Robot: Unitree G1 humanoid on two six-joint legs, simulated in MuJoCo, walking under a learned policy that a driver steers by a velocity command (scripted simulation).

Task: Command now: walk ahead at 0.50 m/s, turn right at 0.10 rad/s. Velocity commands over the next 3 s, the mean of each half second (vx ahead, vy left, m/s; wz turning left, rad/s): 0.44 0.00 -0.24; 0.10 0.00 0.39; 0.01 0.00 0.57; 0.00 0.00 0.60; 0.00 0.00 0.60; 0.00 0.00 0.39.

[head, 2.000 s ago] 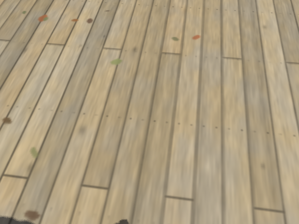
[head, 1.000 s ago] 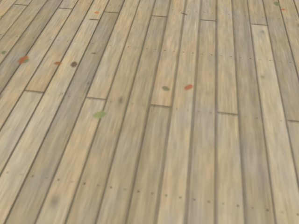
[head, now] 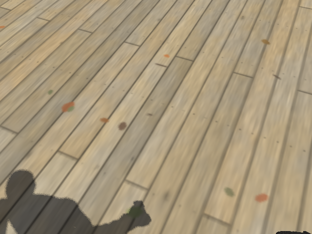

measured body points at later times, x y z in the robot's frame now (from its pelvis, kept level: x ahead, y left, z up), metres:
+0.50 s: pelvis +0.26 +0.03 +0.00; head +0.29 +0.02 +0.45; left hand +0.49 +0.25 -0.10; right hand +0.24 -0.25 -0.13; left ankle +0.23 +0.15 -0.75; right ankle +0.38 -0.14 -0.71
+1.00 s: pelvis +0.34 +0.02 -0.02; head +0.36 +0.05 +0.43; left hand +0.47 +0.31 -0.14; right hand +0.49 -0.26 -0.11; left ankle +0.35 +0.12 -0.75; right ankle +0.41 -0.13 -0.74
